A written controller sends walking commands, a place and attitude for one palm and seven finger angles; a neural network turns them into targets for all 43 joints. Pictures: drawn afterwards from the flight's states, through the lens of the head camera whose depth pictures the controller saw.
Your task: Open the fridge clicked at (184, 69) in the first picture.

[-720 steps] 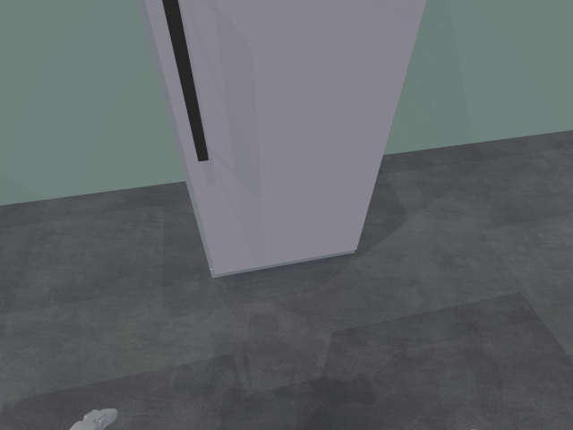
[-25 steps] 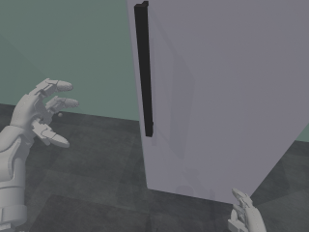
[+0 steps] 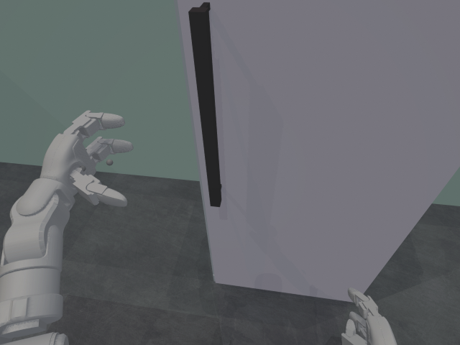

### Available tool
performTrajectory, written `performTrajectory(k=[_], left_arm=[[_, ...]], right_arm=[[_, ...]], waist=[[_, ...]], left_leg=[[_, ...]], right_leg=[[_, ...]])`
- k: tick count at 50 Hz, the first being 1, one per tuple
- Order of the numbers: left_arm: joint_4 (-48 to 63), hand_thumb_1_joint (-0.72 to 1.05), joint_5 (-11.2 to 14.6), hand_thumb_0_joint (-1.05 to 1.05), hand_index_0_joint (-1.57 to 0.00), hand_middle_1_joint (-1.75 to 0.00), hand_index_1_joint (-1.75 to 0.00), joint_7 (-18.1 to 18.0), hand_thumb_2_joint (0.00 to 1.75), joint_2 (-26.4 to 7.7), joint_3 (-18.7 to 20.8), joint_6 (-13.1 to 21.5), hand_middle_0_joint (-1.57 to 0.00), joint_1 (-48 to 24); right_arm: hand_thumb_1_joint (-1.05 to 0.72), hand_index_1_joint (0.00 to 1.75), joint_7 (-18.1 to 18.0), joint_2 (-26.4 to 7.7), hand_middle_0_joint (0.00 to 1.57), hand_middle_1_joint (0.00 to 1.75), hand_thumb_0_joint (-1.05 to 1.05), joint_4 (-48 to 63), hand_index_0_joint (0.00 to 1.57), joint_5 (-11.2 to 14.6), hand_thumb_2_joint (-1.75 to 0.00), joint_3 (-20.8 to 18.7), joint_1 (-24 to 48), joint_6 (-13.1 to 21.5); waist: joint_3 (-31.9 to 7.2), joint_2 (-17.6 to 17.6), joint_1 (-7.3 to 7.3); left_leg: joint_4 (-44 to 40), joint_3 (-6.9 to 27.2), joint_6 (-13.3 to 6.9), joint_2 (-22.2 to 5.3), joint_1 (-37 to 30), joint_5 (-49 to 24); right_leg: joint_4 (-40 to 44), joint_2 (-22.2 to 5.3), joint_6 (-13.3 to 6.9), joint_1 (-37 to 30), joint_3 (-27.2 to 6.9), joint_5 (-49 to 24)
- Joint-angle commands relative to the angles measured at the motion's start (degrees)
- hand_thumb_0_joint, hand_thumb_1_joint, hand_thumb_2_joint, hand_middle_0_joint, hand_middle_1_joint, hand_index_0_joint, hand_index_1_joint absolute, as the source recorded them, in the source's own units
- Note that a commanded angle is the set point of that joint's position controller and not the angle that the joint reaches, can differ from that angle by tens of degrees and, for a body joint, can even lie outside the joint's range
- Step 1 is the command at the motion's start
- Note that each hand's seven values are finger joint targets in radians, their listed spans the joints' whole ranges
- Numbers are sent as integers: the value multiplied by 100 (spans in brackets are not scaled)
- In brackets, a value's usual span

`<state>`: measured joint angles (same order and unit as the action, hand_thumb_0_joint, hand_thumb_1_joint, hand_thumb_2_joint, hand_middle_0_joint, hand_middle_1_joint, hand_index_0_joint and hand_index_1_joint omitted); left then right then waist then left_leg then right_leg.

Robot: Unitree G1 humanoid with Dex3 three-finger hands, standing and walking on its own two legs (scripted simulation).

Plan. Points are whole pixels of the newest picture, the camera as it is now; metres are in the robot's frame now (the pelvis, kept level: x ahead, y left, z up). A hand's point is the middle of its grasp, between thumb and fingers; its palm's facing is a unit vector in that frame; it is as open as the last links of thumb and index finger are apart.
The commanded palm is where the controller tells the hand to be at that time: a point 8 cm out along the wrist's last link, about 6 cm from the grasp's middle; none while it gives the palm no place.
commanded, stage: move the hooked fingers beside the handle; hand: left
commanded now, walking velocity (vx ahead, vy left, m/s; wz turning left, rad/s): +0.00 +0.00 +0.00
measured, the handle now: (211, 126) +0.50 +0.09 +0.15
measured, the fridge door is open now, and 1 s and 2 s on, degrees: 0 0 0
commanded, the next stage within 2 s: none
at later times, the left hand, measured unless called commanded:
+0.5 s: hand (148, 144) +0.38 +0.18 +0.19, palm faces -0.01 -1.00 -0.02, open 14.0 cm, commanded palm +0.36 +0.23 +0.19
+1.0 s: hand (175, 124) +0.44 +0.15 +0.19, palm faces -0.01 -1.00 -0.01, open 14.0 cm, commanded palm +0.41 +0.20 +0.18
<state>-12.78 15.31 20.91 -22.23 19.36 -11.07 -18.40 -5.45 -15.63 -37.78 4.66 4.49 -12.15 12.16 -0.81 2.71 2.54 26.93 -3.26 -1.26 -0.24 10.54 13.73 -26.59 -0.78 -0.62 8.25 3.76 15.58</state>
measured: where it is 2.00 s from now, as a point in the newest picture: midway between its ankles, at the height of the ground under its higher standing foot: outside the picture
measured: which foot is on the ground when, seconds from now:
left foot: down 0.00-1.00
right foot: down 0.00-1.00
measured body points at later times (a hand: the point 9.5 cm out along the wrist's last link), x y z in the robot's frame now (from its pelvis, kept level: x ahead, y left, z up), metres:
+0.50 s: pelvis +0.00 -0.01 +0.00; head -0.02 -0.02 +0.45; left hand +0.37 +0.24 +0.19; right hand +0.15 -0.25 -0.09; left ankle +0.01 +0.10 -0.74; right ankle -0.01 -0.11 -0.74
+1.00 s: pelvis +0.01 -0.01 +0.00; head +0.00 -0.03 +0.45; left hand +0.43 +0.20 +0.19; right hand +0.10 -0.27 -0.11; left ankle +0.01 +0.10 -0.74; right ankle -0.01 -0.11 -0.74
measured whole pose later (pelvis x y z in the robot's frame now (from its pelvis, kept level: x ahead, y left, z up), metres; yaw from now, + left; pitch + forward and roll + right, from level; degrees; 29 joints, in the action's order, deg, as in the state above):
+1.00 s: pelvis +0.01 -0.01 +0.00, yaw -2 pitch +1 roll +0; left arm -40.4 9.4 10.5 -19.4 16.1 -2.7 -40.1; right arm -4.3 -15.3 -40.5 3.8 2.7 -17.1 7.6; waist -1.6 1.8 -1.9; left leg 25.8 -4.8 -0.3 -1.6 13.1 13.3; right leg -26.8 0.6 -1.7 12.3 2.1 15.3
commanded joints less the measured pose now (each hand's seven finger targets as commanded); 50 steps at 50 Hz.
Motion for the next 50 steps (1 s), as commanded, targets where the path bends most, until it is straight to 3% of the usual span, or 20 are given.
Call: performTrajectory(k=[1,4,5,8,10,13,14,16,19,20,23,26,33,36,40,44,45,46,49,50], left_arm=[[1046,-50,105,0,-30,-120,-120,-127,30,-1267,215,358,-30,-2593],[840,-50,63,0,-30,-120,-120,-226,30,-1256,250,291,-30,-2582],[796,-50,29,0,-30,-120,-120,-257,30,-1329,270,299,-30,-2601],[925,-50,17,0,-30,-120,-120,-323,30,-1003,-17,342,-30,-2900],[819,-50,5,0,-30,-120,-120,-405,30,-1124,101,378,-30,-2873],[665,-50,-18,0,-30,-120,-120,-494,30,-870,-116,387,-30,-3149],[568,-50,-32,0,-30,-120,-120,-532,30,-874,-124,385,-30,-3241],[187,-50,-67,0,-30,-120,-120,-606,30,-1075,68,332,-30,-3113],[155,-50,-140,0,-30,-120,-120,-680,30,-1037,-11,363,-30,-3418],[17,-50,-157,0,-30,-120,-120,-707,30,-1127,53,392,-30,-3361],[303,-50,-190,0,-30,-120,-120,-737,30,-1057,-55,590,-30,-3827],[-92,-50,-176,0,-30,-120,-120,-710,30,-1097,-68,705,-30,-4006],[-762,-50,-248,0,-30,-120,-120,-834,30,-574,-510,731,-30,-4438],[-1126,-50,-276,0,-30,-120,-120,-964,30,-850,-204,750,-30,-4279],[-1095,-50,-395,0,-30,-120,-120,-1131,30,-1072,-56,993,-30,-4654],[-1284,-50,-486,0,-30,-120,-120,-1187,30,-1121,-83,1235,-30,-5155],[-1345,-50,-495,0,-30,-120,-120,-1176,30,-1253,52,1273,-30,-4998],[-1360,-50,-514,0,-30,-120,-120,-1145,30,-1357,139,1288,-30,-4888],[-1509,-50,-503,0,-30,-120,-120,-990,30,-1110,-43,1256,-30,-4775],[-1610,-50,-501,0,-30,-120,-120,-926,30,-1037,-123,1239,-30,-4678]], right_arm=[[-90,30,-85,-634,20,30,0,830,20,-9,-90,-237,741,313],[-90,30,-102,-622,20,30,0,829,20,-23,-90,-244,748,272],[-90,30,-94,-643,20,30,0,801,20,-23,-90,-252,726,247],[-90,30,-73,-576,20,30,0,849,20,-28,-90,-233,777,245],[-90,30,-62,-601,20,30,0,815,20,-40,-90,-239,734,218],[-90,30,-66,-582,20,30,0,787,20,-28,-90,-249,725,188],[-90,30,-68,-597,20,30,0,750,20,-33,-90,-250,692,174],[-90,30,-68,-644,20,30,0,703,20,-40,-90,-268,624,104],[-90,30,-63,-623,20,30,0,723,20,-37,-90,-279,615,53],[-90,30,-54,-635,20,30,0,704,20,-49,-90,-283,574,29],[-90,30,-42,-607,20,30,0,748,20,-55,-90,-290,541,34],[-90,30,-68,-646,20,30,0,632,20,-46,-90,-315,409,11],[-90,30,-25,-662,20,30,0,492,20,-37,-90,-361,199,-3],[-90,30,5,-712,20,30,0,466,20,-60,-90,-392,110,-72],[-90,30,40,-703,20,30,0,476,20,-96,-90,-418,1,-133],[-90,30,42,-663,20,30,0,433,20,-106,-90,-415,-118,-147],[-90,30,48,-694,20,30,0,458,20,-114,-90,-436,-145,-159],[-90,30,49,-701,20,30,0,475,20,-116,-90,-440,-158,-169],[-90,30,72,-669,20,30,0,510,20,-93,-90,-437,-183,-180],[-90,30,81,-690,20,30,0,509,20,-86,-90,-449,-209,-192]], waist=[[-1094,-84,-160],[-1197,-13,-112],[-1240,-190,-113],[-1360,88,-133],[-1367,-144,-100],[-1292,-149,-176],[-1259,-90,-185],[-1187,-431,-160],[-1307,-171,-172],[-1265,-349,-158],[-1594,38,-203],[-1494,-250,-307],[-1413,-115,-372],[-1497,-530,-280],[-1687,-532,-273],[-1716,-436,-378],[-1787,-563,-321],[-1913,-396,-280],[-1895,-15,-293],[-1819,-147,-326]], left_leg=[[-327,447,-69,-84,-802,-960],[-331,438,-63,-58,-797,-949],[-322,429,-66,-83,-779,-1024],[-300,447,-38,-68,-909,-1194],[-307,453,-46,-91,-862,-1164],[-322,435,-50,-84,-848,-1094],[-341,446,-38,-88,-821,-1055],[-356,393,-79,-85,-637,-955],[-333,354,-73,-57,-674,-1001],[-321,350,-83,-81,-620,-1026],[-296,336,-80,-48,-813,-1204],[-291,315,-109,-80,-765,-1151],[-291,358,-81,-69,-739,-1060],[-290,312,-112,-65,-530,-1071],[-262,255,-135,-67,-501,-1187],[-227,184,-161,-41,-464,-1173],[-213,182,-175,-61,-472,-1280],[-213,147,-172,-39,-482,-1402],[-186,91,-149,-8,-520,-1409],[-173,93,-162,-30,-515,-1459]], right_leg=[[415,14,-75,339,-157,-1285],[398,-8,-83,293,-176,-1280],[398,-6,-80,225,-168,-1331],[337,-20,-103,223,-169,-1489],[360,-8,-101,188,-171,-1446],[371,-11,-87,269,-178,-1414],[363,-17,-94,289,-170,-1376],[418,-24,-71,239,-211,-1339],[401,-44,-83,214,-251,-1404],[411,-45,-77,183,-250,-1423],[368,-42,-105,72,-283,-1618],[414,-6,-81,131,-283,-1611],[389,9,-104,375,-247,-1451],[377,6,-76,222,-276,-1553],[323,-4,-65,67,-320,-1732],[312,8,-46,41,-402,-1897],[283,5,-45,-44,-392,-2023],[243,-1,-54,-166,-415,-2227],[242,-6,-71,-103,-416,-2317],[241,-2,-68,-88,-387,-2368]])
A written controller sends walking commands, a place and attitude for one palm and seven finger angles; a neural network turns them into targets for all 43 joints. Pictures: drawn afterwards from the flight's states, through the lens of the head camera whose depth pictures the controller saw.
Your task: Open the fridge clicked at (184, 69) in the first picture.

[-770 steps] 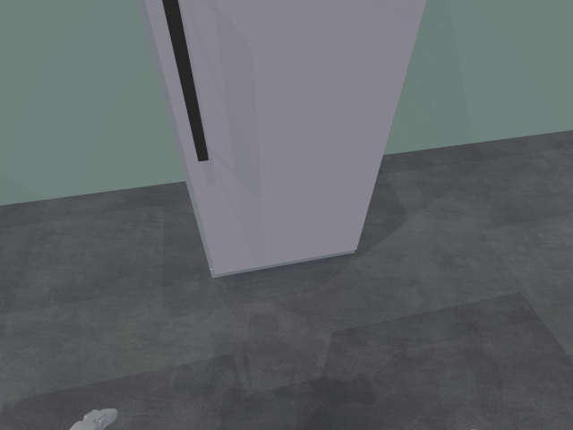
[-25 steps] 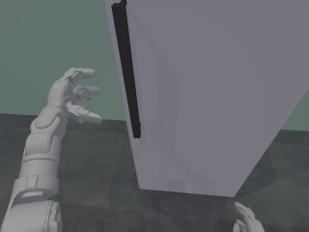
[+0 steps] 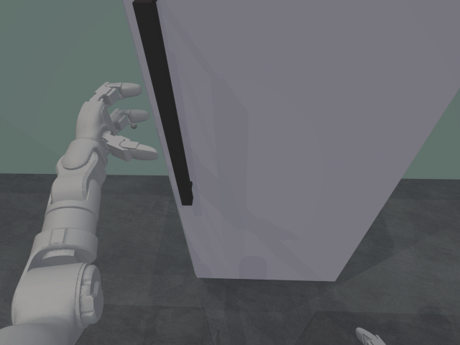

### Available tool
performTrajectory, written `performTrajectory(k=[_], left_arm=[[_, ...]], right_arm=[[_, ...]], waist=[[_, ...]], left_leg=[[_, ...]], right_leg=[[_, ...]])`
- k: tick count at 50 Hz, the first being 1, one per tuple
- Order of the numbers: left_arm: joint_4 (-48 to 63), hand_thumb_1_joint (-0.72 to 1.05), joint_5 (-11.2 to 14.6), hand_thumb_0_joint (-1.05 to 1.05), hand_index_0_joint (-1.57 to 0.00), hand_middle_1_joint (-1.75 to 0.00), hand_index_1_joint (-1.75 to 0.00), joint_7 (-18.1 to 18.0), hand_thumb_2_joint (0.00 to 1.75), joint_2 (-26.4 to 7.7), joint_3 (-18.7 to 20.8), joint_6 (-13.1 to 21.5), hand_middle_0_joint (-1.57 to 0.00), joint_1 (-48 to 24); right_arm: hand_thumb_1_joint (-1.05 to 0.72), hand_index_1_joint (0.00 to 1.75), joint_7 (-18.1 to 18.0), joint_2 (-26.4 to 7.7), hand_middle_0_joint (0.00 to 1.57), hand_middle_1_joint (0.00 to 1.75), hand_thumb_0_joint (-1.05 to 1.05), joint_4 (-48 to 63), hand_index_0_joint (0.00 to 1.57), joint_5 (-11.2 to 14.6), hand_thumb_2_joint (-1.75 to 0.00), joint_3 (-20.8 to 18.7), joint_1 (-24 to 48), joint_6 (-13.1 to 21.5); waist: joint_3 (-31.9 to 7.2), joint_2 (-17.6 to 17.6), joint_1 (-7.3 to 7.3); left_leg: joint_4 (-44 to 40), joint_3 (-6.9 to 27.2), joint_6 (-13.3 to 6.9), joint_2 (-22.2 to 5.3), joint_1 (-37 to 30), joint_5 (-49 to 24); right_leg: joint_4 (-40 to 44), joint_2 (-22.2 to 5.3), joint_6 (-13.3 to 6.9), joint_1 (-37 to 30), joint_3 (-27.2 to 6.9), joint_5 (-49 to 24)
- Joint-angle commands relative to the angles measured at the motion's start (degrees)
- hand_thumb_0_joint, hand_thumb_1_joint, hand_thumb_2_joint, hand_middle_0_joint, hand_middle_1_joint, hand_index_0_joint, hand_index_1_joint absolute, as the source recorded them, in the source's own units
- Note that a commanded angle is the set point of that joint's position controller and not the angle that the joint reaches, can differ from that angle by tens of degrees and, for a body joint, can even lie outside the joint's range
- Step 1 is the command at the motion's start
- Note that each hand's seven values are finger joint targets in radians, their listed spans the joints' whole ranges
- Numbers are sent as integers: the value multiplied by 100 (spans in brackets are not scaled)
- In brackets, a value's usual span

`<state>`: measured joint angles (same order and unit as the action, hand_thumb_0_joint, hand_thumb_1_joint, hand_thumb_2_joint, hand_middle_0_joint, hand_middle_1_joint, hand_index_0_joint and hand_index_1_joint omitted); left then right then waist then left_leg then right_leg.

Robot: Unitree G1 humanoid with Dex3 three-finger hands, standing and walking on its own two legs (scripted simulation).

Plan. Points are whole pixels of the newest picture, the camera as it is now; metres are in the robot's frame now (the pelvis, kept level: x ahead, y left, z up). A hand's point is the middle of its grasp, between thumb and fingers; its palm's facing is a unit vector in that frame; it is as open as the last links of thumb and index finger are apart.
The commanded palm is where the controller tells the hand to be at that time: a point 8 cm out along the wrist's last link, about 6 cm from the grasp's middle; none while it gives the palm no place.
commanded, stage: move the hooked fingers beside the handle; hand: left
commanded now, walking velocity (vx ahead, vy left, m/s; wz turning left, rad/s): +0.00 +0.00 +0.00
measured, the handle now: (174, 124) +0.49 +0.12 +0.15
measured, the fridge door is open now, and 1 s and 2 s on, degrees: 0 0 0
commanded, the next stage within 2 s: feel for the door with the fingertips in 1.14 s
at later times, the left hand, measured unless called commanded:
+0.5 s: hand (131, 133) +0.42 +0.18 +0.18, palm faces +0.00 -1.00 -0.01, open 14.0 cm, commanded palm +0.39 +0.23 +0.18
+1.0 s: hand (135, 130) +0.42 +0.18 +0.18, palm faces +0.02 -1.00 +0.00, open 14.0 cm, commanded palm +0.40 +0.23 +0.18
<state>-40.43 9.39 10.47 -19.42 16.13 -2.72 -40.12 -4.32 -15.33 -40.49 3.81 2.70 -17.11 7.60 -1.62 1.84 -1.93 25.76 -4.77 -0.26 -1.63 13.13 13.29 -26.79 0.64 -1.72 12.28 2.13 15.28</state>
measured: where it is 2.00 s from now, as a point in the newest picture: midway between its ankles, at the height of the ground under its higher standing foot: outside the picture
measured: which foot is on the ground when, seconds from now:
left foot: down 0.00-1.00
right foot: down 0.00-1.00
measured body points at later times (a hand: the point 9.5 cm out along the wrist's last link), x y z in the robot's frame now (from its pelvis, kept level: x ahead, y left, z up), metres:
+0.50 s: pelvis +0.00 +0.01 +0.00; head +0.00 +0.00 +0.45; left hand +0.41 +0.24 +0.18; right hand +0.14 -0.24 -0.10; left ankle +0.00 +0.12 -0.74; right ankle -0.01 -0.10 -0.74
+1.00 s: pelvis +0.00 +0.01 +0.00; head +0.00 +0.00 +0.45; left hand +0.42 +0.23 +0.18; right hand +0.11 -0.24 -0.11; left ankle +0.00 +0.12 -0.74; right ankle -0.01 -0.10 -0.74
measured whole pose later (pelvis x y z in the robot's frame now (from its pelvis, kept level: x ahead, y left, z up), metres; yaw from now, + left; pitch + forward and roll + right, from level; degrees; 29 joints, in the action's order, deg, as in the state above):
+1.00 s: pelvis +0.00 +0.01 +0.00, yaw +0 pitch +1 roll +0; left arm -39.1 9.2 9.3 -17.3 15.0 -1.0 -38.1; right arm -3.9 -15.1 -39.8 3.7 2.5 -17.9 6.4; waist -2.1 1.7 -1.7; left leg 26.0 -5.2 -0.9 -1.2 13.1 13.8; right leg -26.5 0.2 -1.0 12.0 1.6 15.2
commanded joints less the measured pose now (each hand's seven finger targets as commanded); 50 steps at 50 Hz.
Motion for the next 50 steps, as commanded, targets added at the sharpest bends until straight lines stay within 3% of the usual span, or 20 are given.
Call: performTrajectory(k=[1,3,5,8,11,13,17,19,21,22,25,26,29,30,32,37,39,40,44,50], left_arm=[[1006,-50,134,0,-30,-120,-120,170,30,-1267,213,349,-30,-2254],[931,-50,227,0,-30,-120,-120,255,30,-1298,308,285,-30,-2097],[946,-50,269,0,-30,-120,-120,315,30,-1327,299,266,-30,-2050],[1483,-50,268,0,-30,-120,-120,289,30,-1177,96,386,-30,-2541],[2219,-50,244,0,-30,-120,-120,171,30,-1250,94,569,-30,-2907],[2269,-50,260,0,-30,-120,-120,117,30,-1139,8,604,-30,-3033],[1460,-50,268,0,-30,-120,-120,60,30,-1155,158,338,-30,-2473],[957,-50,208,0,-30,-120,-120,56,30,-1002,10,137,-30,-2330],[813,-50,119,0,-30,-120,-120,41,30,-937,-73,61,-30,-2326],[996,-50,100,0,-30,-120,-120,23,30,-878,-138,77,-30,-2500],[1346,-50,170,0,-30,-120,-120,4,30,-1031,32,271,-30,-2564],[1683,-50,198,0,-30,-120,-120,8,30,-1029,30,382,-30,-2725],[2094,-50,216,0,-30,-120,-120,-45,30,-862,-158,609,-30,-3256],[1972,-50,202,0,-30,-120,-120,-78,30,-899,-129,610,-30,-3156],[1657,-50,147,0,-30,-120,-120,-136,30,-1039,9,539,-30,-3011],[844,-50,39,0,-30,-120,-120,-158,30,-558,-376,170,-30,-2788],[706,-50,96,0,-30,-120,-120,-165,30,-638,-228,141,-30,-2685],[701,-50,120,0,-30,-120,-120,-178,30,-894,11,203,-30,-2616],[1767,-50,131,0,-30,-120,-120,-187,30,-1211,266,583,-30,-2868],[1266,-50,24,0,-30,-120,-120,-87,30,-1198,82,489,-30,-2720]], right_arm=[[-90,30,-29,-736,20,30,0,789,20,12,-90,-276,270,257],[-90,30,-29,-780,20,30,0,803,20,17,-90,-309,226,240],[-90,30,-56,-818,20,30,0,840,20,31,-90,-317,251,200],[-90,30,-48,-764,20,30,0,868,20,37,-90,-315,284,241],[-90,30,-48,-736,20,30,0,897,20,12,-90,-314,337,287],[-90,30,-59,-707,20,30,0,840,20,10,-90,-291,364,318],[-90,30,-67,-737,20,30,0,729,20,11,-90,-268,374,286],[-90,30,-71,-739,20,30,0,710,20,37,-90,-238,400,219],[-90,30,-50,-745,20,30,0,754,20,37,-90,-243,392,173],[-90,30,-34,-735,20,30,0,787,20,32,-90,-249,384,166],[-90,30,-21,-736,20,30,0,882,20,1,-90,-269,371,150],[-90,30,-24,-723,20,30,0,938,20,-3,-90,-279,406,167],[-90,30,-37,-677,20,30,0,905,20,-13,-90,-256,433,248],[-90,30,-39,-689,20,30,0,877,20,-12,-90,-265,417,252],[-90,30,-47,-691,20,30,0,767,20,-14,-90,-252,389,250],[-90,30,-20,-687,20,30,0,698,20,12,-90,-226,354,161],[-90,30,-21,-723,20,30,0,723,20,-2,-90,-248,302,140],[-90,30,-34,-761,20,30,0,741,20,-16,-90,-274,266,126],[-90,30,-8,-691,20,30,0,900,20,-51,-90,-291,310,181],[-90,30,-40,-728,20,30,0,820,20,2,-90,-269,304,144]], waist=[[-1658,-204,145],[-1590,-575,143],[-1502,-670,140],[-1538,-218,67],[-2015,160,66],[-1960,95,15],[-1474,-372,75],[-1061,-317,51],[-1072,-198,79],[-1250,-34,57],[-1712,-328,92],[-1962,-243,93],[-2052,-153,2],[-1980,-292,-2],[-1740,-154,27],[-1225,16,2],[-1334,-375,22],[-1464,-638,69],[-2246,-306,181],[-1334,-212,42]], left_leg=[[-68,246,-267,103,-694,-1424],[-76,233,-281,97,-593,-1332],[-92,217,-289,91,-545,-1237],[-62,266,-287,94,-770,-1207],[-26,350,-277,92,-1183,-1512],[-37,394,-252,74,-1254,-1542],[-109,360,-261,68,-881,-1259],[-160,342,-245,79,-614,-936],[-153,356,-239,78,-582,-980],[-115,366,-229,90,-695,-1069],[-47,411,-228,52,-885,-1368],[-43,423,-222,54,-1014,-1457],[-28,483,-203,27,-1272,-1578],[-9,486,-218,-2,-1280,-1580],[-62,487,-202,17,-1151,-1428],[-135,474,-177,49,-787,-1074],[-137,471,-196,47,-681,-977],[-141,475,-212,35,-665,-1082],[-59,378,-216,69,-1035,-1688],[-167,311,-263,61,-732,-1114]], right_leg=[[257,-127,44,-472,-202,-2363],[281,-118,78,-451,-193,-2375],[289,-122,90,-433,-179,-2252],[319,-97,55,-211,-190,-2014],[282,-82,21,-308,-199,-2119],[291,-61,12,-274,-154,-2078],[354,-58,44,-181,-134,-1901],[387,-82,45,26,-127,-1594],[350,-106,20,44,-118,-1566],[313,-109,3,44,-117,-1637],[244,-82,-6,-188,-106,-1879],[219,-75,-6,-260,-125,-1941],[208,-47,-5,-178,-112,-1958],[231,-37,13,-115,-107,-1911],[277,-29,1,-52,-106,-1765],[316,-63,-22,182,-68,-1447],[312,-53,-11,110,-60,-1410],[312,-55,-5,-82,-55,-1522],[190,-58,-1,-551,-153,-2228],[382,-58,28,-198,-167,-1748]])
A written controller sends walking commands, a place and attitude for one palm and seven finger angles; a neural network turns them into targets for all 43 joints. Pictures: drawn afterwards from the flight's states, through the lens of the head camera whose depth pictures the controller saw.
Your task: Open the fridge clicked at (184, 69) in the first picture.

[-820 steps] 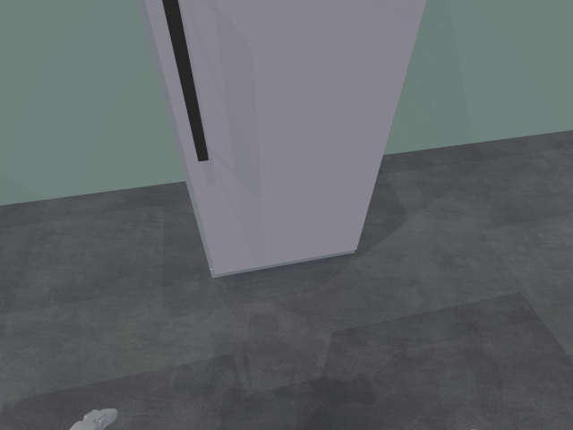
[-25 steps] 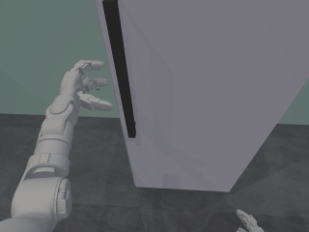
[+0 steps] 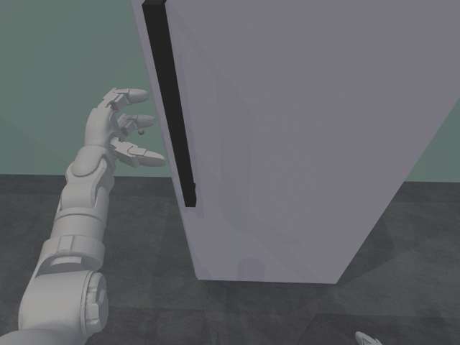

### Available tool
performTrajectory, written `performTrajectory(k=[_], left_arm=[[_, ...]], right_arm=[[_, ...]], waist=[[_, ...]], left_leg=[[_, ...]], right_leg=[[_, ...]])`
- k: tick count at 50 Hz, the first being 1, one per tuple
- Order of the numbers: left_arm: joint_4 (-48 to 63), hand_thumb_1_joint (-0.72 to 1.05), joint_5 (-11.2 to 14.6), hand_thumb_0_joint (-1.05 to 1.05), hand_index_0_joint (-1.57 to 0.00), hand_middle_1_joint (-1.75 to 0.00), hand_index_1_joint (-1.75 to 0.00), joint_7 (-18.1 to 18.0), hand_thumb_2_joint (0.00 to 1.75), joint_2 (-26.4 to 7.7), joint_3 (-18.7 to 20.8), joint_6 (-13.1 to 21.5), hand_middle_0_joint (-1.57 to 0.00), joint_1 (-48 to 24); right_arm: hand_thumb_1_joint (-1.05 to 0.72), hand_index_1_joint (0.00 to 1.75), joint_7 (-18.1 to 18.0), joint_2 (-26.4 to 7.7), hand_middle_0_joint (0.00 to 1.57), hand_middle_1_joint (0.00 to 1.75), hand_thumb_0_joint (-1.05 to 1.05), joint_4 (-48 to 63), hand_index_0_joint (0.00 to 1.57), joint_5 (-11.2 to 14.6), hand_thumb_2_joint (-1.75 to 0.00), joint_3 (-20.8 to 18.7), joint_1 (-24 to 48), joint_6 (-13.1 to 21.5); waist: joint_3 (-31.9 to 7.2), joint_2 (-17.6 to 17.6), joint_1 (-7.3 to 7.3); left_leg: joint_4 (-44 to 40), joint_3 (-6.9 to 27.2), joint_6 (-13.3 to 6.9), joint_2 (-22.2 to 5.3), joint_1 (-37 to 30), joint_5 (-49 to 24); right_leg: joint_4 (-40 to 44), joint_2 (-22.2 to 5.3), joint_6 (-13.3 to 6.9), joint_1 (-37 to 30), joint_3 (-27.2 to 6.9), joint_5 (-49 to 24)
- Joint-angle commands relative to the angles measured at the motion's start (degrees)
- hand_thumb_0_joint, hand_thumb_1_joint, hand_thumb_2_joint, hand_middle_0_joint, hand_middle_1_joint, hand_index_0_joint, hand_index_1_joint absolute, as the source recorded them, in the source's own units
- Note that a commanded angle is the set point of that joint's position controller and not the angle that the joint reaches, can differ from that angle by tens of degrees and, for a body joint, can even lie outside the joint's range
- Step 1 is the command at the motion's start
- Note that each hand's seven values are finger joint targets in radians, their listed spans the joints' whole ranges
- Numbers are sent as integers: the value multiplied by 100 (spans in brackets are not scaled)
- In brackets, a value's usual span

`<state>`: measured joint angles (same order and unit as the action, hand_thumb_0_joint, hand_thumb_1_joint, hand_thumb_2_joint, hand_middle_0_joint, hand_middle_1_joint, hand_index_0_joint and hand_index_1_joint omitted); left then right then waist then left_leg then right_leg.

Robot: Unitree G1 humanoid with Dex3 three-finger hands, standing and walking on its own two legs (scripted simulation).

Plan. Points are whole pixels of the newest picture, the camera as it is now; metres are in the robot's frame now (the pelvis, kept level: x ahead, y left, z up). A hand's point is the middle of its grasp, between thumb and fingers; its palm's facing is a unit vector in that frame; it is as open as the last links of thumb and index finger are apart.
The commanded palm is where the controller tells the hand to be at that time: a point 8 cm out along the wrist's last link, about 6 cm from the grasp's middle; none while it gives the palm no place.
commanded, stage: move the hooked fingers beside the handle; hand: left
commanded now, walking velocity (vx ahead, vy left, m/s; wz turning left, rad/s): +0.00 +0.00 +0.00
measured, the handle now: (179, 125) +0.48 +0.12 +0.15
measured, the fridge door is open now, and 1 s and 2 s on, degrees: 0 0 0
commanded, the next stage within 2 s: feel for the door with the fingertips in 0.14 s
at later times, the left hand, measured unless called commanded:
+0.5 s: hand (149, 135) +0.40 +0.15 +0.18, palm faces -0.02 -1.00 +0.02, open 14.0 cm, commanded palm +0.38 +0.20 +0.18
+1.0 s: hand (156, 131) +0.41 +0.14 +0.19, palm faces -0.01 -1.00 +0.01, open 14.0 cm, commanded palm +0.40 +0.19 +0.18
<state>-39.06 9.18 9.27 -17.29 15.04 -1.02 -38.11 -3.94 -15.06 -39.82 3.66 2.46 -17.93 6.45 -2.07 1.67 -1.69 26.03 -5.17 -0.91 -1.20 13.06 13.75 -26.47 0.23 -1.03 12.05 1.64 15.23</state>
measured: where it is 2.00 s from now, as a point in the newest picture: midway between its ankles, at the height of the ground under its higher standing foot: outside the picture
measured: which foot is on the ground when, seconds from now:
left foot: down 0.00-1.00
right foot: down 0.00-1.00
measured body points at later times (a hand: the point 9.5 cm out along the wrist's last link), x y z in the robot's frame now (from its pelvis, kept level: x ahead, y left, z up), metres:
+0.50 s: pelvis +0.00 +0.00 +0.00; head -0.01 -0.02 +0.45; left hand +0.40 +0.20 +0.19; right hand +0.14 -0.24 -0.10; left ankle +0.00 +0.11 -0.74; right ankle -0.01 -0.11 -0.74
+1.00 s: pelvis -0.01 +0.00 +0.00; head -0.02 -0.01 +0.45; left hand +0.41 +0.19 +0.19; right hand +0.11 -0.25 -0.11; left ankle +0.00 +0.11 -0.74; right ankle -0.01 -0.11 -0.74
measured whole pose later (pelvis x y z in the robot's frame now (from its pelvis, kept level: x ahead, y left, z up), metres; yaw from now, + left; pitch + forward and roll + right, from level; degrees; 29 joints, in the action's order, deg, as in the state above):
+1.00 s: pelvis -0.01 +0.00 +0.00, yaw +1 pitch +0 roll +0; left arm -42.0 9.5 6.2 -14.5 10.5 -4.0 -43.3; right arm -4.1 -14.8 -40.6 3.6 2.8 -15.4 5.8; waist -1.6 1.7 -1.4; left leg 26.3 -4.0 -0.9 -1.1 13.9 12.5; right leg -26.3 0.2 -1.2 12.3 2.7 14.2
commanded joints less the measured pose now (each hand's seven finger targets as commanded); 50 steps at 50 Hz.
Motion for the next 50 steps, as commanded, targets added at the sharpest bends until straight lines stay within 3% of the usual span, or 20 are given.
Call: performTrajectory(k=[1,4,7,10,11,12,13,16,20,23,26,29,32,35,39,44,45,49,50], left_arm=[[1061,-50,76,0,-30,-120,-120,72,30,-1296,116,251,-30,-2914],[1100,-50,166,0,-30,-120,-120,198,30,-1054,-36,110,-30,-2798],[1486,-50,291,0,-30,-120,-120,261,30,-1119,70,149,-30,-2723],[1429,-50,332,0,-30,-120,-120,233,30,-1187,136,190,-30,-2651],[1520,-50,318,0,-30,-120,-120,196,30,-1274,176,224,-30,-2804],[1541,-50,279,0,-30,-120,-120,162,30,-1267,181,223,-30,-2757],[1600,-50,258,0,-30,-120,-120,130,30,-1085,25,219,-30,-2818],[1685,-50,180,0,-30,-120,-120,32,30,-958,-130,188,-30,-2980],[1682,-50,208,0,-30,-120,-120,-30,30,-793,-174,110,-30,-2769],[1704,-50,255,0,-30,-120,-120,-76,30,-873,16,60,-30,-2557],[1632,-50,208,0,-30,-120,-120,-147,30,-642,-192,2,-30,-2555],[1889,-50,158,0,-30,-120,-120,-235,30,-506,-300,-20,-30,-2605],[2006,-50,143,0,-30,-120,-120,-319,30,-694,-141,-19,-30,-2699],[1867,-50,125,0,-30,-120,-120,-382,30,-875,-16,-8,-30,-2793],[1731,-50,80,0,-30,-120,-120,-371,30,-557,-322,19,-30,-3039],[1140,-50,115,0,-30,-120,-120,-309,30,-612,-271,-4,-30,-3196],[1039,-50,97,0,-30,-120,-120,-305,30,-744,-175,17,-30,-3096],[785,-50,101,0,-30,-120,-120,-334,30,-697,-222,147,-30,-3530],[677,-50,88,0,-30,-120,-120,-366,30,-948,-29,219,-30,-3497]], right_arm=[[-90,30,-83,-745,20,30,0,741,20,29,-90,-240,411,273],[-90,30,-88,-743,20,30,0,764,20,43,-90,-254,403,286],[-90,30,-74,-761,20,30,0,827,20,33,-90,-282,415,316],[-90,30,-84,-776,20,30,0,800,20,19,-90,-273,434,314],[-90,30,-86,-773,20,30,0,773,20,25,-90,-267,450,313],[-90,30,-71,-754,20,30,0,783,20,25,-90,-258,480,313],[-90,30,-66,-728,20,30,0,800,20,26,-90,-242,516,315],[-90,30,-46,-700,20,30,0,790,20,28,-90,-233,569,304],[-90,30,-29,-696,20,30,0,816,20,5,-90,-241,616,292],[-90,30,-17,-673,20,30,0,840,20,-3,-90,-229,674,283],[-90,30,-6,-638,20,30,0,841,20,4,-90,-206,730,239],[-90,30,20,-608,20,30,0,869,20,5,-90,-212,768,232],[-90,30,-1,-607,20,30,0,874,20,-13,-90,-209,804,196],[-90,30,-48,-630,20,30,0,831,20,-25,-90,-213,775,158],[-90,30,-45,-578,20,30,0,778,20,-13,-90,-185,759,192],[-90,30,-68,-640,20,30,0,670,20,-16,-90,-208,619,195],[-90,30,-72,-665,20,30,0,679,20,-20,-90,-219,620,176],[-90,30,-67,-659,20,30,0,623,20,-28,-90,-212,507,222],[-90,30,-73,-694,20,30,0,616,20,-35,-90,-226,461,214]], waist=[[-1236,-80,15],[-1430,68,17],[-1801,-125,66],[-1612,-512,54],[-1524,-451,14],[-1504,-285,69],[-1475,-166,37],[-1477,34,20],[-1647,-201,64],[-1706,-415,152],[-1409,-391,95],[-1504,-231,117],[-1600,-244,134],[-1479,-585,98],[-1463,-87,51],[-1384,-415,-24],[-1411,-337,17],[-1357,-435,-79],[-1345,-606,-46]], left_leg=[[-201,338,-202,35,-728,-1135],[-167,365,-172,37,-871,-1230],[-105,379,-181,48,-999,-1501],[-123,384,-205,34,-868,-1340],[-145,371,-212,39,-843,-1272],[-162,375,-199,54,-830,-1202],[-158,380,-198,59,-875,-1186],[-143,404,-182,52,-931,-1214],[-111,404,-176,50,-986,-1398],[-128,373,-177,66,-876,-1356],[-154,358,-186,54,-779,-1244],[-142,370,-167,55,-873,-1277],[-157,379,-170,59,-890,-1267],[-198,379,-187,41,-795,-1132],[-189,380,-164,64,-901,-1069],[-193,417,-170,63,-771,-949],[-197,409,-169,58,-766,-936],[-200,435,-177,64,-656,-756],[-204,439,-195,57,-596,-719]], right_leg=[[371,-18,-53,-124,-126,-1738],[355,-6,-79,-99,-98,-1765],[299,2,-69,-313,-91,-2070],[328,14,-34,-271,-81,-1950],[353,8,-23,-226,-99,-1906],[355,1,-37,-209,-113,-1806],[349,1,-46,-143,-105,-1756],[339,-11,-58,-87,-99,-1711],[301,2,-53,-212,-76,-1919],[292,-4,-40,-351,-90,-2004],[335,-17,-20,-220,-86,-1883],[323,-10,-47,-210,-89,-1842],[338,-9,-44,-292,-106,-1824],[394,-10,-10,-326,-99,-1685],[407,-3,-50,-148,-121,-1581],[428,6,-41,-78,-96,-1481],[426,-2,-38,-101,-102,-1433],[436,4,-27,31,-113,-1251],[458,-2,-10,-25,-118,-1202]])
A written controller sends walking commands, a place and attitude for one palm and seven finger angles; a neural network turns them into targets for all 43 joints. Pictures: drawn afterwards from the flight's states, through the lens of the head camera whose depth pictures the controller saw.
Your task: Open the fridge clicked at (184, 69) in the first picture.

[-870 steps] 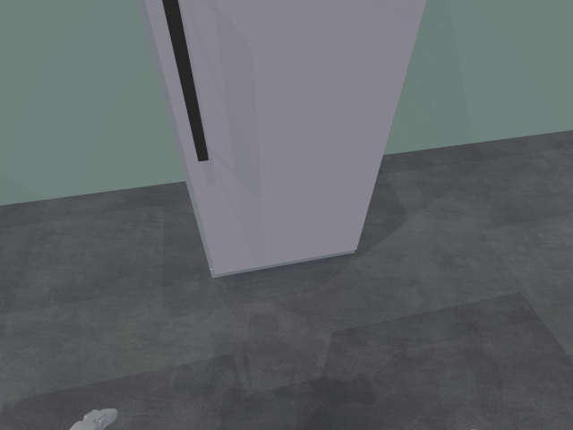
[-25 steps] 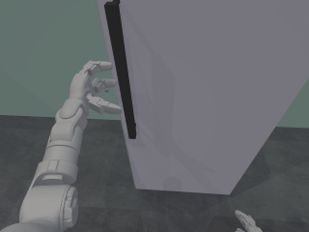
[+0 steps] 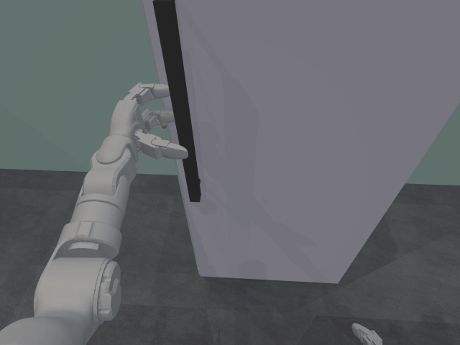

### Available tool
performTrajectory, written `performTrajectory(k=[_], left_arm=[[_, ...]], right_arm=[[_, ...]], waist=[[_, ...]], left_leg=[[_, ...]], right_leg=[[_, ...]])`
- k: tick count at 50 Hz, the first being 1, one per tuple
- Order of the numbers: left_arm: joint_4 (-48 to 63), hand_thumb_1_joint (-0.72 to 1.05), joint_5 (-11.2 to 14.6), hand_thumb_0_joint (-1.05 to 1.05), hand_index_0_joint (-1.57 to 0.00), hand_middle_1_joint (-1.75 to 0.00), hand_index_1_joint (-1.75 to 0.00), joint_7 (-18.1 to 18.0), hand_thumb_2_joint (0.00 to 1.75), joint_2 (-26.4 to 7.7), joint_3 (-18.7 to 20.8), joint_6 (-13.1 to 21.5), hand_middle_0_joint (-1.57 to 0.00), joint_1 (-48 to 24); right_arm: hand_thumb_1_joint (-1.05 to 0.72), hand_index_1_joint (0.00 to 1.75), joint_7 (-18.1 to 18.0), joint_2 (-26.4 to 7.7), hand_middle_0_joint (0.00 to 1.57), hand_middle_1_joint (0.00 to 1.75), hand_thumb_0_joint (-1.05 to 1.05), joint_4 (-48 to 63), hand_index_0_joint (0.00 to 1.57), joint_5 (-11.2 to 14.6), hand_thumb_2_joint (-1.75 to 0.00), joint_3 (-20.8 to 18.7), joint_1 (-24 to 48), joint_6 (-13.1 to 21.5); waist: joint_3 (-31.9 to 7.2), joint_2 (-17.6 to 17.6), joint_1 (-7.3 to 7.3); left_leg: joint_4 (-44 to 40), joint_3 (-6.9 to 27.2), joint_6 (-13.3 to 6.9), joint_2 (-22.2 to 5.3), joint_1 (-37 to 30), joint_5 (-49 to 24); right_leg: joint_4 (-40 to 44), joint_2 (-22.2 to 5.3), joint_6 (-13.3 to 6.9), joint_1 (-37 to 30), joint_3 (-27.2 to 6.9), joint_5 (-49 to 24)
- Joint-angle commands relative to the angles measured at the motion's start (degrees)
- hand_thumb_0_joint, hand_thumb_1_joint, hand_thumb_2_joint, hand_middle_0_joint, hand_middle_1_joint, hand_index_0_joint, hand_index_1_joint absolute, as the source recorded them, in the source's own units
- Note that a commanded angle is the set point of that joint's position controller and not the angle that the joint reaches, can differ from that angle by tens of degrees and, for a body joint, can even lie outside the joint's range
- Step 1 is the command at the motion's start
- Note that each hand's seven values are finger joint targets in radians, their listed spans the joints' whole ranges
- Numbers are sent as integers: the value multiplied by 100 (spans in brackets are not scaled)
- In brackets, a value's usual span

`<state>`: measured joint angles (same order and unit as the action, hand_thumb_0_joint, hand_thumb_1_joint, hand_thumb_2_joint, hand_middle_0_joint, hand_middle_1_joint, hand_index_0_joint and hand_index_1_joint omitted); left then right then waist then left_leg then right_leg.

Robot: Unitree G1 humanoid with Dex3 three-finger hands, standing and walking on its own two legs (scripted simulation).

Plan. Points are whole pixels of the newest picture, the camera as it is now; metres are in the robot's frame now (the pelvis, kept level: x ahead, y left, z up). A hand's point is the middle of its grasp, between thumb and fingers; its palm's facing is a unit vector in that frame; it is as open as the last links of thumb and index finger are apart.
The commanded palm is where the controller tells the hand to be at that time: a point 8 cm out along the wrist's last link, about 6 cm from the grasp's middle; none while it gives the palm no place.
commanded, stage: feel for the door with the fingertips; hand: left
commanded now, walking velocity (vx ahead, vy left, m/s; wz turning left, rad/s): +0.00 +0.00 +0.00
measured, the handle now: (186, 120) +0.50 +0.11 +0.15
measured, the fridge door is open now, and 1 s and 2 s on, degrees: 0 0 0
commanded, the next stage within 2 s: slide the fingers in behind the handle in 0.26 s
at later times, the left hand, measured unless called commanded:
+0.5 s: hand (170, 116) +0.46 +0.13 +0.19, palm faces -0.03 -1.00 +0.00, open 13.8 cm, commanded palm +0.43 +0.18 +0.18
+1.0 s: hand (179, 124) +0.44 +0.11 +0.18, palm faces -0.05 -1.00 +0.00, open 14.0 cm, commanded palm +0.41 +0.16 +0.18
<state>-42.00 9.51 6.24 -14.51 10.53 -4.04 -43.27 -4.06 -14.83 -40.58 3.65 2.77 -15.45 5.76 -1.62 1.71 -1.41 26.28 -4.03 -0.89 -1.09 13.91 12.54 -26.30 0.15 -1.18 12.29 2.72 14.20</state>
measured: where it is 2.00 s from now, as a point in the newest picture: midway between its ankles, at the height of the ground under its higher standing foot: outside the picture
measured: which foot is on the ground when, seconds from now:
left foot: down 0.00-1.00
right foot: down 0.00-1.00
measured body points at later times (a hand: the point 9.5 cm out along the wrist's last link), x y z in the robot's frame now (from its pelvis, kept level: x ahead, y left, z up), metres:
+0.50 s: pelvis +0.01 +0.00 +0.00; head +0.01 -0.01 +0.45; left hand +0.45 +0.18 +0.19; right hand +0.09 -0.25 -0.12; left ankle +0.02 +0.11 -0.74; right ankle +0.00 -0.10 -0.74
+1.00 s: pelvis +0.01 +0.00 +0.00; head +0.01 -0.01 +0.45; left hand +0.44 +0.16 +0.18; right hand +0.14 -0.24 -0.11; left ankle +0.02 +0.11 -0.74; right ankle +0.00 -0.10 -0.74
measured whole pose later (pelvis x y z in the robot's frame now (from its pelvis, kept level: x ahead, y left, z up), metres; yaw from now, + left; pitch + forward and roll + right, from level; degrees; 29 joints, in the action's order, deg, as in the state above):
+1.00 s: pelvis +0.01 +0.00 +0.00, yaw +0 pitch +1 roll +0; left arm -40.7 8.7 4.1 -11.2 8.8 -3.8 -43.2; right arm -2.7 -14.4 -39.5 3.3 2.3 -14.8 5.6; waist -2.2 2.0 -1.0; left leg 26.5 -4.2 -0.8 -1.1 14.5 13.4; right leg -26.6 0.2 -1.2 13.0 2.4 15.0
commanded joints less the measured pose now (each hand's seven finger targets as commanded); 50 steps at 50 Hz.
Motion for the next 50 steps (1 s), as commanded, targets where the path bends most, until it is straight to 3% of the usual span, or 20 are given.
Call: performTrajectory(k=[1,3,5,6,7,10,13,15,18,19,20,26,30,31,35,37,40,45,46,50], left_arm=[[1011,-50,20,0,-30,-120,-120,-63,30,-1240,377,587,-30,-3111],[1038,-50,-16,0,-30,-120,-120,-84,30,-1024,206,724,-30,-3399],[1077,-50,-64,0,-30,-120,-120,-94,30,-1152,264,861,-30,-3407],[915,-50,-52,0,-30,-120,-120,-91,30,-1146,278,865,-30,-3395],[845,-50,-46,0,-30,-120,-120,-82,30,-1086,197,888,-30,-3585],[631,-50,-46,0,-30,-120,-120,-78,30,-1178,353,895,-30,-3332],[476,-50,-74,0,-30,-120,-120,-96,30,-1085,308,869,-30,-3445],[256,-50,-97,0,-30,-120,-120,-121,30,-1209,440,867,-30,-3263],[235,-50,-110,0,-30,-120,-120,-97,30,-855,134,883,-30,-3503],[241,-50,-119,0,-30,-120,-120,-108,30,-1001,254,899,-30,-3573],[250,-50,-133,0,-30,-120,-120,-115,30,-1202,429,914,-30,-3365],[494,-50,-100,0,-30,-120,-120,-27,30,-963,226,890,-30,-3178],[811,-50,-30,0,-30,-120,-120,-47,30,-1348,573,926,-30,-3061],[1035,-50,-33,0,-30,-120,-120,-54,30,-1377,558,958,-30,-3182],[1449,-50,-97,0,-30,-120,-120,-85,30,-903,122,986,-30,-3272],[1592,-50,-47,0,-30,-120,-120,-78,30,-815,115,927,-30,-3023],[1385,-50,25,0,-30,-120,-120,-71,30,-712,68,703,-30,-2863],[1270,-50,-16,0,-30,-120,-120,-180,30,-591,-8,385,-30,-2773],[1396,-50,-21,0,-30,-120,-120,-215,30,-500,-94,377,-30,-2936],[1722,-50,-7,0,-30,-120,-120,-322,30,-765,229,478,-30,-2757]], right_arm=[[-90,30,-57,-713,20,30,0,697,20,-32,-90,-243,222,292],[-90,30,-32,-676,20,30,0,676,20,-40,-90,-251,157,350],[-90,30,-18,-715,20,30,0,679,20,-46,-90,-289,69,377],[-90,30,-10,-707,20,30,0,644,20,-42,-90,-276,67,384],[-90,30,-8,-716,20,30,0,590,20,-41,-90,-274,13,396],[-90,30,8,-774,20,30,0,608,20,-53,-90,-324,-98,396],[-90,30,48,-754,20,30,0,544,20,-58,-90,-320,-170,399],[-90,30,51,-788,20,30,0,555,20,-71,-90,-338,-214,372],[-90,30,68,-750,20,30,0,549,20,-58,-90,-333,-231,390],[-90,30,70,-768,20,30,0,519,20,-64,-90,-349,-285,391],[-90,30,64,-800,20,30,0,553,20,-82,-90,-374,-302,365],[-90,30,94,-740,20,30,0,658,20,-45,-90,-336,-168,353],[-90,30,64,-774,20,30,0,747,20,-61,-90,-341,-105,328],[-90,30,66,-748,20,30,0,770,20,-51,-90,-322,-49,338],[-90,30,75,-679,20,30,0,818,20,-41,-90,-335,25,371],[-90,30,97,-670,20,30,0,805,20,-29,-90,-334,84,398],[-90,30,77,-695,20,30,0,763,20,-38,-90,-327,93,349],[-90,30,66,-677,20,30,0,771,20,-32,-90,-299,220,235],[-90,30,76,-644,20,30,0,787,20,-30,-90,-279,262,240],[-90,30,77,-638,20,30,0,867,20,-80,-90,-304,281,200]], waist=[[-1445,-415,-79],[-1598,-201,-127],[-1877,-101,-102],[-1796,-63,-121],[-1736,-194,-193],[-1883,-358,-104],[-1743,-231,-135],[-1609,-475,-107],[-1460,-390,-210],[-1500,-441,-222],[-1653,-489,-122],[-1649,-282,-95],[-1817,-545,-12],[-1834,-407,-8],[-1894,-131,-88],[-1997,15,-11],[-1831,-340,-57],[-1442,-412,-53],[-1449,-271,-71],[-1959,-450,75]], left_leg=[[-235,320,-192,57,-670,-611],[-191,334,-176,54,-834,-674],[-149,345,-160,39,-979,-905],[-131,332,-162,44,-933,-868],[-144,350,-157,41,-882,-826],[-140,351,-152,28,-879,-1078],[-126,326,-136,26,-820,-1082],[-133,310,-166,26,-670,-1014],[-121,297,-171,32,-647,-868],[-105,311,-175,20,-664,-871],[-98,298,-184,28,-661,-998],[-94,260,-184,42,-698,-962],[-114,229,-209,51,-644,-970],[-126,225,-213,60,-664,-977],[-73,239,-198,34,-989,-1199],[-61,271,-160,24,-1134,-1337],[-87,267,-174,40,-992,-1291],[-154,260,-182,61,-780,-1056],[-157,265,-178,61,-812,-1004],[-105,251,-178,62,-958,-1426]], right_leg=[[401,-1,-9,-62,-253,-1129],[354,14,-33,34,-234,-1149],[284,27,-46,-54,-217,-1318],[300,29,-39,11,-234,-1323],[303,37,-33,34,-216,-1308],[242,56,-40,-103,-179,-1526],[229,60,-46,24,-172,-1560],[253,61,-35,-29,-164,-1524],[263,68,-29,189,-182,-1404],[259,65,-26,203,-180,-1396],[235,62,-30,12,-186,-1507],[231,61,-41,31,-190,-1530],[245,54,-17,-257,-223,-1631],[248,53,-18,-258,-255,-1670],[227,67,-31,-131,-207,-1747],[204,90,-61,-114,-193,-1821],[256,89,-27,-179,-159,-1847],[322,57,-3,-78,-147,-1643],[321,49,-7,-10,-167,-1589],[227,48,-23,-420,-184,-2023]])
